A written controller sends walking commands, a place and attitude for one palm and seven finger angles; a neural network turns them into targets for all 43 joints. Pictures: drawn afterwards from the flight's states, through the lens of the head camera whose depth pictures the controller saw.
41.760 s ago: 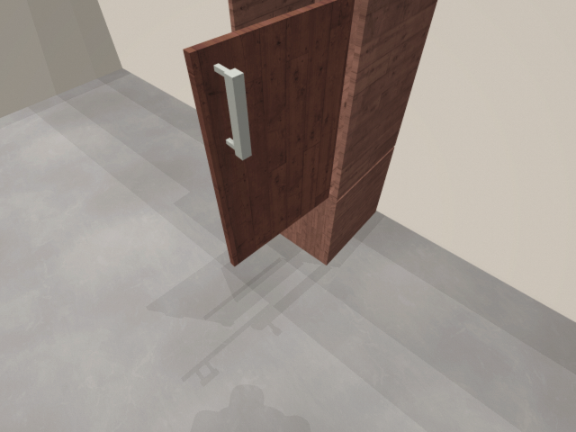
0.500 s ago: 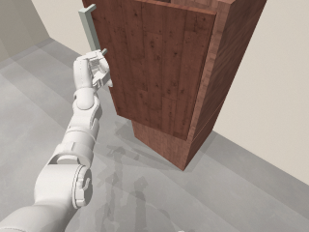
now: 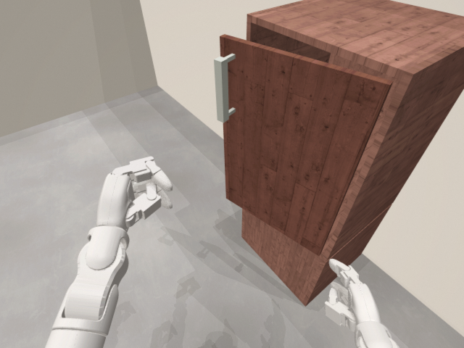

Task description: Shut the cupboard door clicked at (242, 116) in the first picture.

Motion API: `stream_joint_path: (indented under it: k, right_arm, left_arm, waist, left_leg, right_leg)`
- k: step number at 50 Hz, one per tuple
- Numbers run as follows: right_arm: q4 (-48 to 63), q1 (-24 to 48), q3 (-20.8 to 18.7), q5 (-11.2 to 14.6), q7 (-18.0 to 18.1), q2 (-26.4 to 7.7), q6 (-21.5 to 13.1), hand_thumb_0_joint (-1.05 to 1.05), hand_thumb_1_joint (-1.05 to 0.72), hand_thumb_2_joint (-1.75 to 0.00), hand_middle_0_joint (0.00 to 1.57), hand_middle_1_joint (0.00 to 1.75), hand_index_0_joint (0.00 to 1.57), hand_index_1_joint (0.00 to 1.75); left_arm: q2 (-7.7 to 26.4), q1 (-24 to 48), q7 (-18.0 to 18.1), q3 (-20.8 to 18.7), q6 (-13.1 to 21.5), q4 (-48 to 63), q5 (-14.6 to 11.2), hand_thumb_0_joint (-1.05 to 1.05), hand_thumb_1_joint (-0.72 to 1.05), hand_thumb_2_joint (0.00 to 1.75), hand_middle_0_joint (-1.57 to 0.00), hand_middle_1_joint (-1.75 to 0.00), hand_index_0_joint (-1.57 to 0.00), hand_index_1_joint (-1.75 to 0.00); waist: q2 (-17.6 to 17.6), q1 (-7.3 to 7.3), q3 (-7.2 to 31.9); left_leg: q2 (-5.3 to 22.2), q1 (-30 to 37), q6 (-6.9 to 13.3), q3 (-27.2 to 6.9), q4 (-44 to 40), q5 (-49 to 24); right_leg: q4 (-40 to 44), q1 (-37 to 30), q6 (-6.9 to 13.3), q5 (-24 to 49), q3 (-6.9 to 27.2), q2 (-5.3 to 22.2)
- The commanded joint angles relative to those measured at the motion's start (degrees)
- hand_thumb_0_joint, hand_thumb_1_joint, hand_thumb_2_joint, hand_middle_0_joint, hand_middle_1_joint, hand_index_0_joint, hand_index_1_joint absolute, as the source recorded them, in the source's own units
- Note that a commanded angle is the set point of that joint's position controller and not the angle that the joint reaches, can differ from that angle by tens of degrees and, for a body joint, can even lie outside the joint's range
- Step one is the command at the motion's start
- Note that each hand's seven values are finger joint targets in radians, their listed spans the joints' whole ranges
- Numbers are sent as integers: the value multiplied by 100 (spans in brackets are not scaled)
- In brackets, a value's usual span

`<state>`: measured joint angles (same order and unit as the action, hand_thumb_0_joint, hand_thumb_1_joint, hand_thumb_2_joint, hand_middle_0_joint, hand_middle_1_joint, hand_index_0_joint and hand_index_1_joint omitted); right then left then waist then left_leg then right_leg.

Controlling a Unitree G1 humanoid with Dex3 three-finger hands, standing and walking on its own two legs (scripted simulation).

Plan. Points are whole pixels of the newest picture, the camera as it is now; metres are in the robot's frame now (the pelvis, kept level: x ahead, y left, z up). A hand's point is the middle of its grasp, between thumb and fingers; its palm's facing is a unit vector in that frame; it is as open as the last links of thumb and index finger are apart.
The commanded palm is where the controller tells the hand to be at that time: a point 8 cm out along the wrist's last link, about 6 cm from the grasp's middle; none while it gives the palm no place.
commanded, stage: draw the hand back to the body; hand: left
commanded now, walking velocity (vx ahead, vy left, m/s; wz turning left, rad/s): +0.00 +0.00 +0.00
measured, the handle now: (227, 88) +0.67 +0.09 +0.13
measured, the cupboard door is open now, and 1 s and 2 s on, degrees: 13 13 13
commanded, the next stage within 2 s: step back with the hand held close in 0.86 s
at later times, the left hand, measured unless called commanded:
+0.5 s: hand (48, 243) +0.20 +0.27 +0.16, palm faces +0.44 -0.79 -0.44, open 6.2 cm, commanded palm +0.15 +0.30 +0.17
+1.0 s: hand (41, 243) +0.19 +0.27 +0.16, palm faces +0.47 -0.78 -0.42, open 7.4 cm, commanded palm +0.14 +0.31 +0.17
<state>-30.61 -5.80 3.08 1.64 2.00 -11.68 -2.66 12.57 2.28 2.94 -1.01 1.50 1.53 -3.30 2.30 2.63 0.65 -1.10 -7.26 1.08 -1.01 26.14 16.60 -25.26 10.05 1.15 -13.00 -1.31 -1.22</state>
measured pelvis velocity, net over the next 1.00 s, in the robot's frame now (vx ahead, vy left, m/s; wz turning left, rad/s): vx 0.00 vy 0.01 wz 0.00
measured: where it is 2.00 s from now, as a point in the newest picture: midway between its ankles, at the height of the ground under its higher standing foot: outside the picture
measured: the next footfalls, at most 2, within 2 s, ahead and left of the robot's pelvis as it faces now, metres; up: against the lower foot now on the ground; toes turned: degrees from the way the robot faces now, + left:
none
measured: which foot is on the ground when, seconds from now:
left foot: down 0.00-1.00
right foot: down 0.00-1.00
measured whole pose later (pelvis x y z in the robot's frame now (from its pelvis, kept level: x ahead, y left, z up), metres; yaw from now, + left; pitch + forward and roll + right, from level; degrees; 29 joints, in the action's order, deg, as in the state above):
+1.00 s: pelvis +0.00 +0.01 +0.00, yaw +0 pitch -4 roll -1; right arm -37.0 -11.4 1.3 0.4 3.6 -12.0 -5.7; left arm 19.6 -26.3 6.8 -19.9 6.8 20.9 -2.9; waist 4.4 3.4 -0.4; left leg -1.2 -4.2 1.4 -0.9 24.1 16.2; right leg -22.4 6.6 0.7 -12.1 -1.2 -1.1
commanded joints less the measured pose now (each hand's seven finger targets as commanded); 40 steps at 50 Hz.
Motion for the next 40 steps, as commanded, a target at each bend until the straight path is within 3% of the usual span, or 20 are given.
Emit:
stream_joint_path:
  k: [1, 5, 9, 14, 18, 22, 23, 24, 25, 28, 30, 31, 33, 37, 38, 40]
  right_arm:
    - [563, 154, -202, -79, 79, -566, -178, 0, -90, -90, 20, 30, 20, 30]
    - [561, 220, -202, -119, 126, -570, -142, 0, -90, -90, 20, 30, 20, 30]
    - [538, 297, -233, -108, 134, -580, -67, 0, -90, -90, 20, 30, 20, 30]
    - [533, 315, -301, -115, 145, -587, -89, 0, -90, -90, 20, 30, 20, 30]
    - [515, 297, -359, -109, 178, -585, -204, 0, -90, -90, 20, 30, 20, 30]
    - [422, 220, -413, -92, 218, -634, -356, 0, -90, -90, 20, 30, 20, 30]
    - [421, 211, -421, -78, 227, -597, -379, 0, -90, -90, 20, 30, 20, 30]
    - [395, 182, -436, -73, 227, -618, -410, 0, -90, -90, 20, 30, 20, 30]
    - [367, 191, -441, -76, 235, -614, -448, 0, -90, -90, 20, 30, 20, 30]
    - [253, 148, -477, -77, 260, -719, -562, 0, -90, -90, 20, 30, 20, 30]
    - [232, 122, -486, -84, 298, -736, -609, 0, -90, -90, 20, 30, 20, 30]
    - [236, 121, -488, -86, 307, -747, -623, 0, -90, -90, 20, 30, 20, 30]
    - [253, 163, -486, -97, 319, -721, -652, 0, -90, -90, 20, 30, 20, 30]
    - [230, 181, -436, -146, 304, -700, -703, 0, -90, -90, 20, 30, 20, 30]
    - [273, 208, -419, -127, 285, -634, -703, 0, -90, -90, 20, 30, 20, 30]
    - [253, 206, -395, -144, 269, -612, -698, 0, -90, -90, 20, 30, 20, 30]
  left_arm:
    - [845, 1719, 120, -531, 553, 2303, 71, 0, 90, 90, -83, -99, -83, -99]
    - [1015, 617, 186, -890, 520, 2339, 18, 0, 90, 90, -72, -87, -72, -87]
    - [1158, -455, 197, -1256, 541, 2380, -14, 0, 90, 90, -61, -75, -61, -75]
    - [1567, -1391, 253, -1913, 657, 2766, -36, 0, 90, 90, -47, -60, -47, -60]
    - [1850, -1896, 333, -2356, 776, 3177, -51, 0, 90, 90, -36, -48, -36, -48]
    - [2057, -2525, 424, -2764, 829, 3167, -48, 0, 90, 90, -25, -36, -25, -36]
    - [1957, -2636, 426, -2724, 836, 3192, -61, 0, 90, 90, -23, -33, -23, -33]
    - [2030, -2722, 442, -2834, 865, 3179, -50, 0, 90, 90, -20, -30, -20, -30]
    - [1762, -2566, 425, -2546, 881, 3193, -39, 0, 90, 90, -20, -30, -20, -30]
    - [1591, -2088, 464, -2237, 906, 3079, 31, 0, 90, 90, -20, -30, -20, -30]
    - [1574, -1929, 504, -2193, 909, 2962, 56, 0, 90, 90, -20, -30, -20, -30]
    - [1624, -1923, 520, -2242, 929, 2919, 71, 0, 90, 90, -20, -30, -20, -30]
    - [1704, -1953, 521, -2325, 956, 3012, 60, 0, 90, 90, -20, -30, -20, -30]
    - [1984, -2245, 540, -2659, 973, 3138, 61, 0, 90, 90, -20, -30, -20, -30]
    - [1840, -2221, 513, -2534, 968, 3306, 57, 0, 90, 90, -20, -30, -20, -30]
    - [1853, -2322, 510, -2599, 951, 3214, 43, 0, 90, 90, -20, -30, -20, -30]
  waist:
    - [555, -212, 1095]
    - [-78, -117, 968]
    - [-239, -26, 714]
    - [-146, 96, 764]
    - [131, 123, 789]
    - [189, 144, 522]
    - [177, 115, 395]
    - [225, 119, 342]
    - [254, 53, 230]
    - [247, -73, -128]
    - [86, -80, -93]
    - [-94, -56, -49]
    - [-74, 5, 109]
    - [257, 129, 448]
    - [435, 114, 440]
    - [424, 120, 267]
  left_leg:
    - [131, 333, -69, 84, -448, -1883]
    - [124, 216, -48, 74, -515, -1899]
    - [134, 67, -58, 93, -573, -1893]
    - [137, -43, -65, 95, -520, -2110]
    - [138, -81, -69, 129, -474, -2098]
    - [158, -137, -82, 132, -469, -2003]
    - [169, -156, -84, 147, -487, -1907]
    - [171, -173, -94, 147, -504, -1792]
    - [159, -145, -71, 166, -513, -1708]
    - [168, -119, -39, 127, -572, -1255]
    - [142, -87, -7, 108, -608, -993]
    - [136, -96, -2, 90, -639, -933]
    - [126, -88, 6, 91, -673, -947]
    - [104, -92, -46, 82, -624, -1378]
    - [114, -103, -74, 90, -629, -1470]
    - [123, -166, -100, 96, -626, -1522]
  right_leg:
    - [312, -615, 21, 1372, -19, 85]
    - [378, -819, -14, 1463, -70, 87]
    - [425, -876, -35, 1451, -67, 109]
    - [373, -1014, -53, 1555, -69, 139]
    - [379, -1016, -75, 1486, -36, 175]
    - [450, -832, -78, 1287, -42, 140]
    - [455, -745, -88, 1199, -44, 144]
    - [485, -685, -86, 1061, -41, 135]
    - [516, -570, -93, 995, -31, 138]
    - [645, -224, -102, 486, -26, 136]
    - [668, -174, -105, 241, -54, 129]
    - [669, -206, -104, 172, -71, 115]
    - [642, -383, -89, 183, -49, 145]
    - [534, -763, -53, 696, -41, 155]
    - [503, -784, -49, 766, -33, 164]
    - [519, -738, -43, 830, -45, 146]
